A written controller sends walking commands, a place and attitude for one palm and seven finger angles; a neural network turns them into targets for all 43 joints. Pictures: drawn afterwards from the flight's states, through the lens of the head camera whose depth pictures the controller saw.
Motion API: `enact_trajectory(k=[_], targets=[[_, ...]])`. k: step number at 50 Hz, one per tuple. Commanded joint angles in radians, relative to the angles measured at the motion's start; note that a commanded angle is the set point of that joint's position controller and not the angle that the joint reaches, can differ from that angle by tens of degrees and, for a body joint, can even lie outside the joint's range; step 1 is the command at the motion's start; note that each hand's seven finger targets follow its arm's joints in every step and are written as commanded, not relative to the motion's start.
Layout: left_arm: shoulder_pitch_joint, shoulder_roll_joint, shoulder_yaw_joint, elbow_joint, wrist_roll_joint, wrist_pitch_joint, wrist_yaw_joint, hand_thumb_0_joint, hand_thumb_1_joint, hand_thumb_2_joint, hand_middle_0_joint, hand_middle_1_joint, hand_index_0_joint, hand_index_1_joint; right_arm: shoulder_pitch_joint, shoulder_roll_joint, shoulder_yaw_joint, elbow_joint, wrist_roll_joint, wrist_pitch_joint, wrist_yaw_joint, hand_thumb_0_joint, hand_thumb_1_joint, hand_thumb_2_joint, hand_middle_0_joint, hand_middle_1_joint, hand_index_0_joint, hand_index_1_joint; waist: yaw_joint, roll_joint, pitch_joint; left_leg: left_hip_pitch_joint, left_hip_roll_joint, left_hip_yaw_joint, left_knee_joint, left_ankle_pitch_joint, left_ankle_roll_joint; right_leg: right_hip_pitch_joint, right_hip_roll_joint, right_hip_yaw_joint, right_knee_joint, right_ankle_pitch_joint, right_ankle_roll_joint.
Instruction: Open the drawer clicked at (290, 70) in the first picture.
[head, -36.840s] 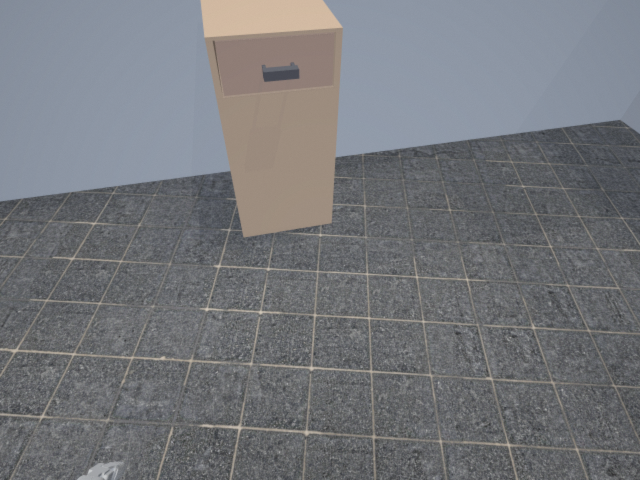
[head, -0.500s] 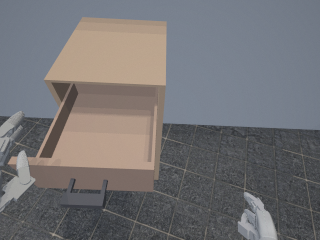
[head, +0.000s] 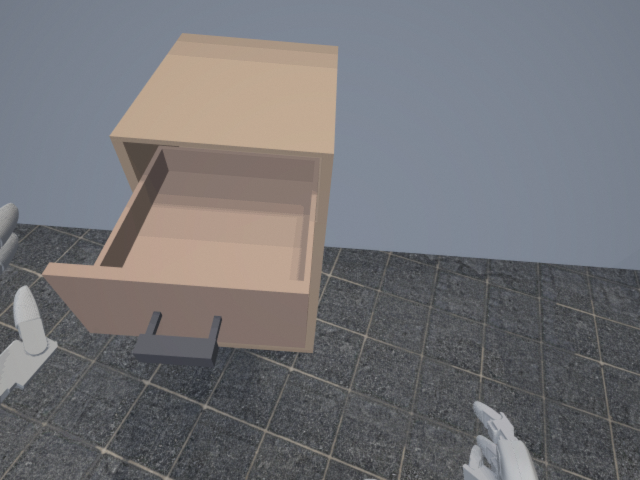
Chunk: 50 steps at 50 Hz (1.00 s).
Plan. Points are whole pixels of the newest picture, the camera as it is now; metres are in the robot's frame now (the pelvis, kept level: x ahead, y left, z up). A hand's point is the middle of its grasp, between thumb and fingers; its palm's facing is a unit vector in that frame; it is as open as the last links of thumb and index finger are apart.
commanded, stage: step back with the hand held close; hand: left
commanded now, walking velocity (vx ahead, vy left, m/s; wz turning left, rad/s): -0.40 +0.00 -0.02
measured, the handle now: (182, 335) +0.31 +0.21 -0.03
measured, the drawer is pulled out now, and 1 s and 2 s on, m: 0.29 0.29 0.29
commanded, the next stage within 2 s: stop stepping back and stand still in 0.34 s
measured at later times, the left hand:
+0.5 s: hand out of the picture +0.09 +0.21 +0.18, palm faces +0.31 -0.79 -0.52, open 7.4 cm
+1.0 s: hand out of the picture +0.00 +0.20 +0.18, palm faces +0.43 -0.78 -0.46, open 7.4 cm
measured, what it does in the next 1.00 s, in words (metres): walks backwards: right foot, then left foot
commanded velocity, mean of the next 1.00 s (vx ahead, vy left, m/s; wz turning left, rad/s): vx -0.06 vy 0.02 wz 0.00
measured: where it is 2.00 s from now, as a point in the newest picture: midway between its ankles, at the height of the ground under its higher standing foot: outside the picture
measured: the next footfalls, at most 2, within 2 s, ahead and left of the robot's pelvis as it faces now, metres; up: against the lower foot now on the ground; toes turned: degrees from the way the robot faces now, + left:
right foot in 0.10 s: +0.03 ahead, -0.12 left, +0.00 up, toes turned -2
left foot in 0.38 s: -0.04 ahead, +0.13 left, +0.00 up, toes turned +3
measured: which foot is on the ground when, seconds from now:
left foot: down 0.00-0.14, up 0.16-0.36, down 0.38-0.54, up 0.56-0.74, down 0.76-1.00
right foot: up 0.00-0.08, down 0.10-0.76, up 0.78-0.88, down 0.90-1.00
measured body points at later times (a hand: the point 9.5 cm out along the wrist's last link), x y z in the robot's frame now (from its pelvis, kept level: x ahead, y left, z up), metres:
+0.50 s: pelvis -0.11 -0.03 +0.00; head -0.07 -0.01 +0.45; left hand +0.07 +0.25 +0.20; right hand +0.07 -0.27 -0.07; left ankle -0.08 +0.13 -0.73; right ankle -0.06 -0.12 -0.72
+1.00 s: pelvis -0.18 -0.05 +0.01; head -0.20 -0.05 +0.46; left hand -0.03 +0.24 +0.20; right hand -0.03 -0.29 -0.09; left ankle -0.20 +0.07 -0.70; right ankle -0.12 -0.11 -0.73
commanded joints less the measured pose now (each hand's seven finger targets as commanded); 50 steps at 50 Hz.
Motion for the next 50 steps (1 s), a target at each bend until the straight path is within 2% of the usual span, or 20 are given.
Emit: enact_trajectory(k=[1, 5, 7, 8, 11, 15, 18, 19, 23, 25, 26, 28, 30, 35, 37, 38, 40, 44, 47, 50], targets=[[0.004, 0.124, 0.073, -0.238, -0.017, -0.054, 0.005, 0.000, 0.900, 0.900, -0.200, -0.300, -0.200, -0.300, -0.083, -0.148, -0.048, -0.129, 0.030, -0.081, 0.009, 0.000, -0.900, -0.900, 0.200, 0.300, 0.200, 0.300, 0.022, 0.239, -0.136, 0.116, 0.254, -0.202, -0.228, 0.402, 0.095, 0.130, -0.017, 0.005, -0.119, 0.027, 0.010], [-0.048, 0.169, 0.102, -0.204, -0.021, -0.066, -0.028, 0.000, 0.900, 0.900, -0.200, -0.300, -0.200, -0.300, -0.135, -0.168, -0.040, -0.121, 0.050, -0.079, 0.024, 0.000, -0.900, -0.900, 0.200, 0.300, 0.200, 0.300, 0.024, 0.100, -0.078, 0.004, 0.205, -0.133, -0.134, 0.106, 0.038, 0.257, -0.106, 0.044, -0.411, 0.330, -0.016], [-0.043, 0.171, 0.099, -0.156, -0.035, -0.054, -0.034, 0.000, 0.900, 0.900, -0.200, -0.300, -0.200, -0.300, -0.099, -0.152, -0.073, -0.134, 0.092, -0.063, 0.036, 0.000, -0.900, -0.900, 0.200, 0.300, 0.200, 0.300, 0.019, -0.209, -0.119, -0.014, -0.013, 0.013, 0.295, -0.191, -0.036, 0.086, -0.407, 0.411, -0.564, 0.208, -0.177], [-0.019, 0.167, 0.113, -0.127, -0.034, -0.052, -0.036, 0.000, 0.900, 0.900, -0.200, -0.300, -0.200, -0.300, -0.115, -0.149, -0.079, -0.122, 0.081, -0.050, 0.043, 0.000, -0.900, -0.900, 0.200, 0.300, 0.200, 0.300, 0.035, -0.153, -0.133, -0.042, -0.019, -0.021, 0.519, -0.242, -0.036, 0.070, -0.450, 0.421, -0.555, 0.322, -0.242], [0.015, 0.154, 0.119, -0.145, -0.019, -0.072, -0.033, 0.000, 0.900, 0.900, -0.200, -0.300, -0.200, -0.300, -0.157, -0.071, -0.023, -0.149, 0.062, -0.017, 0.032, 0.000, -0.900, -0.900, 0.200, 0.300, 0.200, 0.300, 0.004, -0.133, -0.139, -0.068, 0.028, 0.006, 0.360, -0.255, -0.042, 0.186, -0.324, 0.171, -0.417, 0.658, -0.175], [0.048, 0.168, 0.123, -0.214, -0.011, -0.073, -0.028, 0.000, 0.900, 0.900, -0.200, -0.300, -0.200, -0.300, -0.109, -0.107, -0.026, -0.136, 0.047, -0.001, 0.016, 0.000, -0.900, -0.900, 0.200, 0.300, 0.200, 0.300, -0.007, -0.077, -0.179, 0.060, 0.009, 0.075, -0.171, -0.093, -0.021, 0.272, -0.251, 0.121, -0.369, 0.613, -0.091], [0.035, 0.180, 0.117, -0.268, -0.007, -0.093, -0.034, 0.000, 0.900, 0.900, -0.200, -0.300, -0.200, -0.300, -0.112, -0.159, -0.080, -0.163, 0.059, -0.012, 0.017, 0.000, -0.900, -0.900, 0.200, 0.300, 0.200, 0.300, 0.013, 0.214, -0.170, 0.118, 0.295, -0.177, -0.280, 0.359, 0.067, 0.173, -0.088, 0.011, -0.147, 0.328, 0.012], [0.058, 0.186, 0.131, -0.273, -0.030, -0.096, -0.045, 0.000, 0.900, 0.900, -0.200, -0.300, -0.200, -0.300, -0.105, -0.171, -0.085, -0.163, 0.072, -0.029, 0.030, 0.000, -0.900, -0.900, 0.200, 0.300, 0.200, 0.300, 0.021, 0.207, -0.202, 0.154, 0.323, -0.134, -0.267, 0.461, 0.074, 0.131, -0.054, 0.002, -0.058, 0.159, 0.013], [0.022, 0.182, 0.147, -0.316, -0.027, -0.093, -0.040, 0.000, 0.900, 0.900, -0.200, -0.300, -0.200, -0.300, -0.099, -0.139, -0.075, -0.132, 0.059, -0.058, 0.035, 0.000, -0.900, -0.900, 0.200, 0.300, 0.200, 0.300, 0.006, 0.230, -0.139, 0.086, 0.315, -0.093, -0.193, 0.494, 0.077, 0.134, -0.061, -0.005, -0.062, 0.057, 0.007], [0.044, 0.156, 0.136, -0.236, -0.027, -0.077, -0.040, 0.000, 0.900, 0.900, -0.200, -0.300, -0.200, -0.300, -0.101, -0.151, -0.063, -0.136, 0.080, -0.055, 0.045, 0.000, -0.900, -0.900, 0.200, 0.300, 0.200, 0.300, 0.018, 0.164, -0.086, 0.005, 0.252, -0.049, -0.140, 0.168, 0.050, 0.244, -0.082, -0.011, -0.262, 0.172, 0.015], [0.011, 0.169, 0.135, -0.227, -0.025, -0.074, -0.040, 0.000, 0.900, 0.900, -0.200, -0.300, -0.200, -0.300, -0.099, -0.152, -0.058, -0.144, 0.087, -0.049, 0.047, 0.000, -0.900, -0.900, 0.200, 0.300, 0.200, 0.300, 0.014, 0.028, -0.064, -0.064, 0.166, 0.007, -0.071, -0.130, 0.019, 0.269, -0.140, 0.067, -0.365, 0.202, -0.001], [-0.041, 0.196, 0.136, -0.221, -0.033, -0.050, -0.033, 0.000, 0.900, 0.900, -0.200, -0.300, -0.200, -0.300, -0.071, -0.156, -0.074, -0.144, 0.095, -0.032, 0.039, 0.000, -0.900, -0.900, 0.200, 0.300, 0.200, 0.300, 0.018, -0.216, -0.096, 0.045, -0.013, 0.058, 0.369, -0.282, -0.023, -0.028, -0.370, 0.467, -0.672, -0.384, -0.116], [-0.057, 0.170, 0.108, -0.184, -0.024, -0.047, -0.028, 0.000, 0.900, 0.900, -0.200, -0.300, -0.200, -0.300, -0.079, -0.132, -0.048, -0.107, 0.062, -0.017, 0.031, 0.000, -0.900, -0.900, 0.200, 0.300, 0.200, 0.300, -0.020, -0.142, -0.098, 0.040, 0.008, 0.027, 0.449, -0.201, -0.021, -0.018, -0.343, 0.351, -0.613, -0.269, -0.124], [0.009, 0.118, 0.056, -0.182, 0.026, -0.031, -0.009, 0.000, 0.900, 0.900, -0.200, -0.300, -0.200, -0.300, -0.069, -0.142, -0.017, -0.114, 0.032, -0.022, 0.006, 0.000, -0.900, -0.900, 0.200, 0.300, 0.200, 0.300, -0.015, -0.035, -0.082, 0.177, 0.010, 0.056, -0.213, -0.216, 0.035, 0.053, -0.215, 0.149, -0.520, -0.157, -0.065], [-0.049, 0.140, 0.061, -0.261, 0.025, -0.073, -0.002, 0.000, 0.900, 0.900, -0.200, -0.300, -0.200, -0.300, -0.083, -0.188, -0.044, -0.147, 0.013, -0.040, 0.002, 0.000, -0.900, -0.900, 0.200, 0.300, 0.200, 0.300, 0.007, 0.249, -0.069, 0.078, 0.171, -0.164, -0.433, -0.222, 0.079, 0.150, -0.036, 0.026, -0.203, 0.007, -0.016], [-0.055, 0.174, 0.084, -0.285, 0.025, -0.079, 0.008, 0.000, 0.900, 0.900, -0.200, -0.300, -0.200, -0.300, -0.100, -0.182, -0.058, -0.172, 0.027, -0.045, 0.000, 0.000, -0.900, -0.900, 0.200, 0.300, 0.200, 0.300, 0.018, 0.271, -0.099, 0.067, 0.248, -0.193, -0.397, -0.027, 0.093, 0.173, 0.002, -0.075, -0.059, 0.095, 0.011], [0.058, 0.149, 0.090, -0.174, 0.012, -0.055, 0.003, 0.000, 0.900, 0.900, -0.200, -0.300, -0.200, -0.300, -0.091, -0.131, -0.034, -0.139, 0.038, -0.034, 0.010, 0.000, -0.900, -0.900, 0.200, 0.300, 0.200, 0.300, 0.008, 0.292, -0.035, -0.101, 0.225, -0.165, -0.442, -0.262, 0.102, 0.201, -0.025, -0.032, 0.055, -0.004, 0.017], [-0.041, 0.164, 0.086, -0.124, 0.011, -0.068, -0.009, 0.000, 0.900, 0.900, -0.200, -0.300, -0.200, -0.300, -0.106, -0.172, -0.042, -0.111, 0.042, -0.019, 0.005, 0.000, -0.900, -0.900, 0.200, 0.300, 0.200, 0.300, 0.010, 0.130, 0.032, -0.134, 0.171, -0.100, -0.240, -0.176, 0.081, 0.328, -0.063, -0.020, -0.329, 0.110, 0.002], [-0.104, 0.177, 0.099, -0.092, -0.005, -0.072, -0.036, 0.000, 0.900, 0.900, -0.200, -0.300, -0.200, -0.300, -0.069, -0.158, -0.074, -0.088, 0.072, -0.007, 0.023, 0.000, -0.900, -0.900, 0.200, 0.300, 0.200, 0.300, 0.005, -0.231, -0.035, -0.019, -0.023, 0.046, 0.261, -0.246, 0.009, 0.093, -0.351, 0.494, -0.687, -0.379, -0.129], [-0.115, 0.148, 0.067, -0.092, -0.013, -0.073, -0.048, 0.000, 0.900, 0.900, -0.200, -0.300, -0.200, -0.300, -0.088, -0.136, -0.051, -0.087, 0.058, -0.005, 0.034, 0.000, -0.900, -0.900, 0.200, 0.300, 0.200, 0.300, -0.021, -0.116, -0.034, 0.012, 0.023, 0.033, 0.256, -0.145, 0.005, 0.039, -0.320, 0.311, -0.631, -0.193, -0.144]])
